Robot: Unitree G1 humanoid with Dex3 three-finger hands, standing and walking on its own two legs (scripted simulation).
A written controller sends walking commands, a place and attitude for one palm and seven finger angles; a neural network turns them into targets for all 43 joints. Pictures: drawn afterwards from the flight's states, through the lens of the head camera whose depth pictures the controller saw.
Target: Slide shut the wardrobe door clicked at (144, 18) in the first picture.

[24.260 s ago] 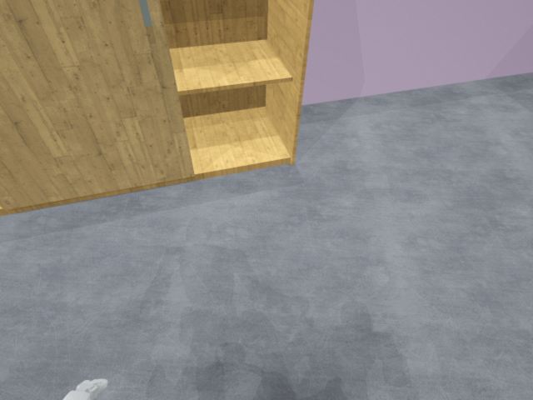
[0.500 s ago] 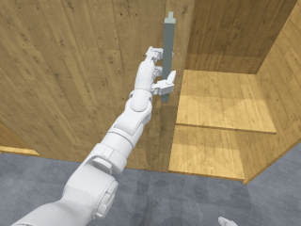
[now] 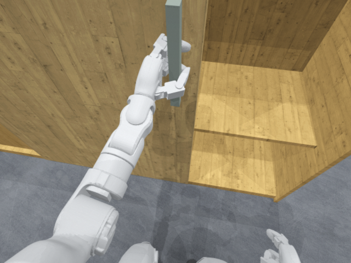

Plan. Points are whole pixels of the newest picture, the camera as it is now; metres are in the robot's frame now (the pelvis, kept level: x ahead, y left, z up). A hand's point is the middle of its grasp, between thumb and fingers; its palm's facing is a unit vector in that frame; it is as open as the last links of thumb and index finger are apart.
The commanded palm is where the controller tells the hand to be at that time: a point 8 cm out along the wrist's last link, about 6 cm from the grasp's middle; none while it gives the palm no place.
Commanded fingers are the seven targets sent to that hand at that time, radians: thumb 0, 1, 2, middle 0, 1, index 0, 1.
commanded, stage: step sideways, sliding the door along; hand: left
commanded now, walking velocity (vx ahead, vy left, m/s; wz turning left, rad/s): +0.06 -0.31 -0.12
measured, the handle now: (176, 57) +0.49 +0.04 +0.17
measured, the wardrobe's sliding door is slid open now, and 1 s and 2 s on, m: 0.49 0.28 0.00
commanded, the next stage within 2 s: stop walking and hold the door there in 1.94 s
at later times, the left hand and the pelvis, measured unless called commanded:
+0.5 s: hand (210, 82) +0.44 -0.03 +0.15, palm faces +0.13 -0.99 -0.09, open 6.3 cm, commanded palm +0.41 -0.05 +0.15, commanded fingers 0.00 0.90 0.90 -0.45 -1.40 -0.45 -1.40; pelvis +0.02 -0.16 -0.02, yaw +5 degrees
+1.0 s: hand (296, 93) +0.42 -0.20 +0.15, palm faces +0.13 -0.99 -0.05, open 6.3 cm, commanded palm +0.39 -0.22 +0.15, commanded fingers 0.00 0.90 0.90 -0.45 -1.40 -0.45 -1.40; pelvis +0.05 -0.33 -0.01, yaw +4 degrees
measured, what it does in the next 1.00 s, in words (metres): steps to the right: left foot, then right foot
